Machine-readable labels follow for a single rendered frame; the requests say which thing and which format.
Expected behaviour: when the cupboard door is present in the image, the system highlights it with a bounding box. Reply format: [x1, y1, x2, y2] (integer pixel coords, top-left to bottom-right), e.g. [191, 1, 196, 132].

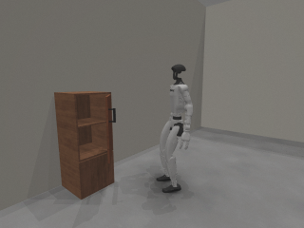
[105, 94, 113, 163]

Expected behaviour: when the left robot upper arm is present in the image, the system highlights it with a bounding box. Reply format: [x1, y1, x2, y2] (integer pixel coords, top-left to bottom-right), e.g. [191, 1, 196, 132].
[178, 85, 193, 111]

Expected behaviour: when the left robot forearm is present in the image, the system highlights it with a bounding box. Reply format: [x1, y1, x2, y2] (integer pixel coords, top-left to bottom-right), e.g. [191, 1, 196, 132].
[183, 104, 193, 132]

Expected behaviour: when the robot right foot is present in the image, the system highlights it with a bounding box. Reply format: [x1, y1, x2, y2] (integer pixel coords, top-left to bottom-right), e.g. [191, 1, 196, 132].
[156, 174, 170, 181]

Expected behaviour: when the handle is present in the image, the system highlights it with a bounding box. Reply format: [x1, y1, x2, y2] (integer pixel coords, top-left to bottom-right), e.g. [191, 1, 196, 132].
[108, 108, 116, 123]

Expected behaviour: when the left robot hand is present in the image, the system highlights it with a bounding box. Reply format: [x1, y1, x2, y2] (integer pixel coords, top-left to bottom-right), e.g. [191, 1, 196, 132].
[179, 131, 191, 150]

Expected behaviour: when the robot left shin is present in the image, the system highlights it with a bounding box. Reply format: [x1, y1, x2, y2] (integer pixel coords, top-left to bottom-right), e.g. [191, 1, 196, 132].
[165, 157, 178, 187]

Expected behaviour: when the right robot forearm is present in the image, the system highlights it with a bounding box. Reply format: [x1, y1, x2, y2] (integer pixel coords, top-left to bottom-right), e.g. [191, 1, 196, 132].
[169, 112, 174, 122]

